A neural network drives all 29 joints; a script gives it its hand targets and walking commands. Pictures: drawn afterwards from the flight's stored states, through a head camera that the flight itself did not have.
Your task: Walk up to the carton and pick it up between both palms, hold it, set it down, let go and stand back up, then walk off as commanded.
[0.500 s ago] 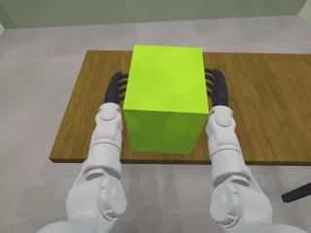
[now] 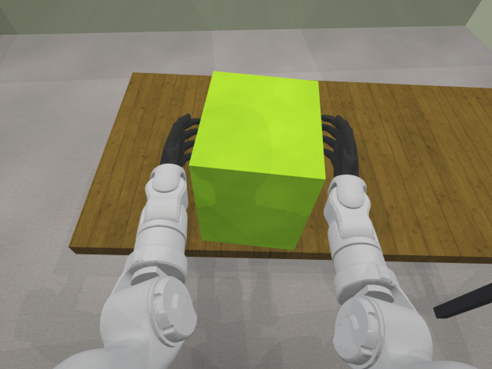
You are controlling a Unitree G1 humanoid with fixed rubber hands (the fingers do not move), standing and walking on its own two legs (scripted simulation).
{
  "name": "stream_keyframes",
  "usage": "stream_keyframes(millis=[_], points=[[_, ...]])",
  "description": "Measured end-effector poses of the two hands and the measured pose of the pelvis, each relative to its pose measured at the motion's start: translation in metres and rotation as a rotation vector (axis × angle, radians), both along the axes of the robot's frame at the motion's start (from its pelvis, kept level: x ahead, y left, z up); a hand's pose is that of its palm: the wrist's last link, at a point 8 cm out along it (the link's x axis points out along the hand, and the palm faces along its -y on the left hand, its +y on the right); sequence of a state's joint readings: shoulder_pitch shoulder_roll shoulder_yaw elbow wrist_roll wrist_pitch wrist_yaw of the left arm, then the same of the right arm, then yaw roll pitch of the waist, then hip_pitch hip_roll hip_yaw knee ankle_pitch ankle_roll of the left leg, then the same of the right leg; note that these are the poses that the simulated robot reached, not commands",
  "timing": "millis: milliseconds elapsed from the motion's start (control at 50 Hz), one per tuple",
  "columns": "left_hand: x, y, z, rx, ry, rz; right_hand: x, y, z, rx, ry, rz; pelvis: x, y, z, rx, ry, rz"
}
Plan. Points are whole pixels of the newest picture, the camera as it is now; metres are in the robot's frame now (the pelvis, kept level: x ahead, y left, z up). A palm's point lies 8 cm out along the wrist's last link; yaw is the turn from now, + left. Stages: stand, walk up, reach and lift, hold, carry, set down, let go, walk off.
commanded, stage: set down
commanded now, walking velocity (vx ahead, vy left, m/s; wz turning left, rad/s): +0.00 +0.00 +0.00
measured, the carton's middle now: (256, 166) +0.44 -0.04 +0.04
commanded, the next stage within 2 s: none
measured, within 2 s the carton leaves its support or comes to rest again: neither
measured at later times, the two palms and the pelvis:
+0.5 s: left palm (145, 167) +0.41 +0.15 +0.09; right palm (339, 188) +0.37 -0.16 +0.06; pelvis -0.04 +0.01 -0.01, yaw -1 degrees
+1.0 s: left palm (115, 227) +0.32 +0.19 +0.06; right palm (349, 226) +0.30 -0.16 +0.06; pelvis -0.08 +0.00 -0.02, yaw +3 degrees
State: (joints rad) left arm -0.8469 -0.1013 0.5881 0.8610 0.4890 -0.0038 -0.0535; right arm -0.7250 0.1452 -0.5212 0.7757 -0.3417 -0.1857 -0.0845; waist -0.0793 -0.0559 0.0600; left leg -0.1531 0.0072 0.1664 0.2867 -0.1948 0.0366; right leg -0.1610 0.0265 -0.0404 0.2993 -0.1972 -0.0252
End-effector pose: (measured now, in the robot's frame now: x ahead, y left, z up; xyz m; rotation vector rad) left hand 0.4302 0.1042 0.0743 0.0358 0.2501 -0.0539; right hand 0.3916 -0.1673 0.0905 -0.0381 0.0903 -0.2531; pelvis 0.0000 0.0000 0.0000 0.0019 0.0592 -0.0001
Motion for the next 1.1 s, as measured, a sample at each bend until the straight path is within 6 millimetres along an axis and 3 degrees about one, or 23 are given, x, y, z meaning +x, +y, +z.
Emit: stream_keyframes(millis=[180,340,520,620,780,980,1100], points=[[-0.009,0.005,-0.009,0.041,0.014,-0.01,-0.003,0.001,-0.006,-0.01,0.016,0.029,-0.005,0.011,-0.001,-0.014,0.029,-0.006],[-0.018,0.014,-0.028,0.029,0.063,0.029,-0.011,0.002,-0.03,0.04,0.106,0.033,-0.024,0.014,-0.004,-0.02,0.105,-0.021],[-0.018,0.047,0.016,0.045,-0.042,0.094,-0.023,0.004,-0.028,0.071,0.146,0.04,-0.04,0.011,-0.009,-0.032,0.198,-0.009],[-0.034,0.065,0.024,0.059,-0.001,0.085,-0.034,0.005,-0.012,0.062,0.14,0.044,-0.05,0.01,-0.01,-0.035,0.159,0.013],[-0.066,0.072,0.007,0.06,0.043,0.047,-0.047,0.002,0.012,0.043,0.104,0.036,-0.071,0.006,-0.013,-0.033,0.11,0.035],[-0.107,0.08,-0.011,0.051,0.01,0.078,-0.087,0.006,-0.027,0.094,0.174,0.055,-0.083,-0.002,-0.015,-0.035,0.081,0.057],[-0.111,0.09,-0.005,0.051,0.004,0.104,-0.095,0.008,-0.028,0.097,0.142,0.063,-0.089,-0.005,-0.018,-0.029,0.058,0.065]])
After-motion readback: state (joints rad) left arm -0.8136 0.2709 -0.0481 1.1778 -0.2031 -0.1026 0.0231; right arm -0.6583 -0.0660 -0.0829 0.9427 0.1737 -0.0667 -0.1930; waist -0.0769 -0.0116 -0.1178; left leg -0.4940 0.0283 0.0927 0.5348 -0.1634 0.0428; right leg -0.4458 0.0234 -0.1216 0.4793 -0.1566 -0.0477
